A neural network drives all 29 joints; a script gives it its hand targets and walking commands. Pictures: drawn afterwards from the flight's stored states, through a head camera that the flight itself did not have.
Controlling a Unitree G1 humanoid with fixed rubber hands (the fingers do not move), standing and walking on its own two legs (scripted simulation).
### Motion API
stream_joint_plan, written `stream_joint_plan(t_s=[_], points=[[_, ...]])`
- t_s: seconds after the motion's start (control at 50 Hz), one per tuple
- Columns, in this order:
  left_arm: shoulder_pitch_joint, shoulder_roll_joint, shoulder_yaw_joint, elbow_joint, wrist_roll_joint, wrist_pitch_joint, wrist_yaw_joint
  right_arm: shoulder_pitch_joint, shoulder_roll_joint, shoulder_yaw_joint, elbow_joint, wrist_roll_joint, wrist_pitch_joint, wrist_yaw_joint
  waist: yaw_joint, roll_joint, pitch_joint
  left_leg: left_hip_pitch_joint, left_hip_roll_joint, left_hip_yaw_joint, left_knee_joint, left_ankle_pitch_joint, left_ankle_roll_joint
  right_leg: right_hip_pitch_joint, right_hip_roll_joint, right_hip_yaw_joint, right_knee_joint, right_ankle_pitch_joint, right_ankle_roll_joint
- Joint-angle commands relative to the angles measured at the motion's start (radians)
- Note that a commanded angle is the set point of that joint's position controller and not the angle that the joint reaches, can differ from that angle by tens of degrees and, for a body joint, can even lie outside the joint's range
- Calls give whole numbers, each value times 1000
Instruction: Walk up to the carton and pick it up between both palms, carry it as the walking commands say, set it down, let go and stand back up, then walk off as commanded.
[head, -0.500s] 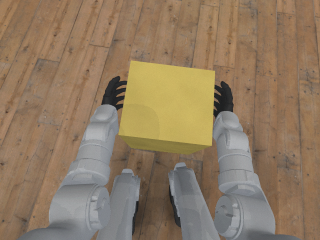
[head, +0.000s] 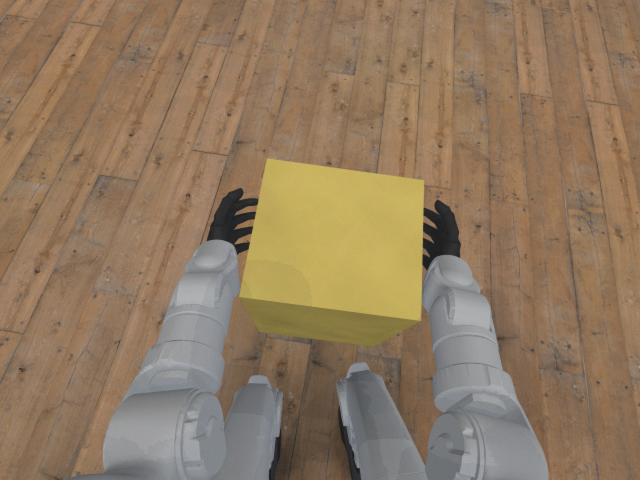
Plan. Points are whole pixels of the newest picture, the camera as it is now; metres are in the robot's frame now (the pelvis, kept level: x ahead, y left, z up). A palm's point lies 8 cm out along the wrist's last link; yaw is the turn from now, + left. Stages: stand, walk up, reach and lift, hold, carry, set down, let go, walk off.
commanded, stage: reach and lift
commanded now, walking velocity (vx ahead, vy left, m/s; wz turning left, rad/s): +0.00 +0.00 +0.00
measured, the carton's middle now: (328, 268) +0.40 -0.04 -0.11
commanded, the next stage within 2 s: none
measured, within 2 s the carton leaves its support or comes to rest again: neither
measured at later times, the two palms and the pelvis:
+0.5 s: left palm (209, 234) +0.39 +0.11 +0.03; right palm (463, 249) +0.36 -0.18 +0.03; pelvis +0.02 +0.00 +0.06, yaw -1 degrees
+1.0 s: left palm (186, 219) +0.38 +0.11 +0.10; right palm (490, 234) +0.35 -0.18 +0.11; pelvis +0.03 +0.00 +0.12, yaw +0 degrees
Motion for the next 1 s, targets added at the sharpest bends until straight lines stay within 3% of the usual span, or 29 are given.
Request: stream_joint_plan(t_s=[0.0,0.02,0.08,0.1,0.12,0.14,0.2,0.22,0.26,0.28,0.3,0.32,0.34,0.38,0.42,0.44,0.46,0.52,0.56,0.58,0.64,0.66,0.72,0.76,0.78,0.9,0.92,0.94,0.98], points=[[-548,-1079,-502,-52,-103,-19,-196,-632,1056,634,-4,108,-5,257,-25,0,-783,368,-51,-19,-257,222,3,482,83,-46,-183,251,-16],[-558,-1090,-503,-78,-116,-31,-195,-677,1065,649,-28,122,-14,260,3,-13,-794,382,-51,-15,-269,215,10,538,79,-43,-194,238,-13],[-533,-1104,-563,-152,-129,-35,-193,-582,1070,671,-40,122,-14,267,-35,9,-861,477,-49,-22,-292,317,1,565,83,-34,-216,339,-19],[-525,-1065,-495,-56,-87,-27,-194,-570,1022,591,44,78,-9,271,-23,26,-679,428,-39,-31,-309,254,7,454,72,-37,-225,257,-21],[-510,-1100,-553,-149,-115,-29,-194,-549,1080,657,-16,92,-7,274,-9,4,-805,519,-37,-25,-318,297,-1,568,80,-27,-238,292,-23],[-521,-1099,-566,-163,-120,-28,-192,-523,1042,641,-21,87,-12,278,-41,26,-818,547,-33,-41,-323,370,-10,546,87,-38,-232,350,-26],[-512,-1093,-550,-141,-116,-27,-202,-610,1074,673,-67,108,-16,275,2,-8,-761,512,-32,-28,-347,279,8,625,71,-16,-290,287,-25],[-487,-1121,-558,-139,-118,-15,-201,-574,1066,669,-68,102,-7,272,-29,-13,-787,546,-35,-45,-371,279,10,657,77,-26,-292,306,-24],[-465,-1068,-486,-68,-80,-19,-215,-583,1061,658,-17,77,0,271,13,-41,-649,471,-35,-28,-395,212,25,637,63,-17,-325,256,-13],[-502,-1063,-514,-106,-92,-23,-222,-587,1075,658,-42,82,-1,270,1,-60,-714,505,-32,-26,-388,226,23,687,71,-14,-335,260,-13],[-473,-1109,-537,-110,-93,-10,-222,-545,1083,673,-49,96,3,272,-15,16,-743,547,-40,-30,-414,266,16,716,68,-9,-331,321,-23],[-442,-1087,-522,-97,-102,-9,-222,-556,1087,676,-33,94,5,272,18,-20,-696,528,-38,-33,-412,278,14,699,66,-12,-343,302,-22],[-476,-1085,-535,-121,-90,-12,-228,-532,1090,663,-50,84,0,272,-28,-19,-734,567,-33,-30,-416,277,24,692,68,-10,-351,316,-19],[-442,-1065,-508,-116,-73,-6,-237,-497,1093,643,-9,73,14,274,-1,-3,-681,565,-30,-30,-444,271,22,724,60,-3,-377,309,-21],[-461,-1076,-520,-124,-88,-7,-244,-481,1110,654,-28,72,14,273,-13,-19,-663,581,-30,-23,-457,274,28,763,51,10,-412,320,-19],[-462,-1043,-485,-94,-78,-7,-246,-522,1100,645,-6,70,16,273,25,-15,-621,553,-30,-20,-464,281,25,774,48,5,-414,324,-17],[-438,-1102,-551,-151,-115,-4,-248,-492,1134,681,-80,85,18,270,-19,-51,-690,652,-27,-36,-490,320,31,830,62,-7,-427,368,-13],[-425,-1068,-520,-103,-94,-2,-256,-519,1137,684,-53,88,21,261,16,-44,-629,628,-26,-25,-495,273,43,879,42,15,-463,333,-12],[-443,-1090,-558,-145,-104,2,-255,-496,1101,679,-80,87,26,261,-28,-1,-644,701,-25,-39,-532,309,35,849,50,4,-479,358,-17],[-395,-1074,-522,-107,-81,10,-253,-472,1092,663,-36,62,31,266,5,-22,-587,700,-19,-45,-549,308,30,835,43,5,-503,332,-21],[-367,-1076,-524,-106,-82,15,-268,-463,1156,690,-78,77,34,267,19,-41,-576,699,-21,-41,-577,307,44,960,31,30,-548,357,-22],[-393,-1060,-500,-97,-86,14,-271,-452,1088,640,-61,50,42,263,-23,-32,-522,716,-11,-50,-599,289,45,922,29,21,-558,340,-20],[-416,-1093,-542,-136,-112,14,-269,-457,1102,661,-68,53,45,262,-32,-30,-550,805,-6,-58,-626,328,36,971,37,16,-580,361,-30],[-411,-1053,-544,-166,-101,19,-262,-415,1088,640,-53,52,55,275,-19,21,-535,812,-3,-64,-658,367,22,972,29,8,-593,388,-37],[-381,-1065,-523,-125,-82,27,-261,-387,1079,614,-10,31,60,279,-29,-19,-469,820,0,-62,-659,335,30,951,29,14,-621,356,-40],[-308,-1058,-540,-165,-89,43,-251,-369,1068,664,-76,51,78,285,4,1,-441,896,-3,-67,-719,419,27,1045,14,32,-681,421,-38],[-282,-1066,-552,-177,-98,46,-247,-373,1073,689,-107,51,78,284,-2,-43,-469,973,6,-79,-747,445,24,1053,29,16,-687,420,-33],[-267,-1118,-598,-201,-102,61,-250,-325,1078,694,-136,60,84,286,-26,23,-490,1005,4,-76,-759,453,17,1098,30,22,-704,437,-44],[-264,-1062,-535,-150,-88,65,-250,-388,1073,688,-101,59,96,289,8,-51,-369,946,13,-79,-775,400,31,1057,19,25,-722,382,-37]])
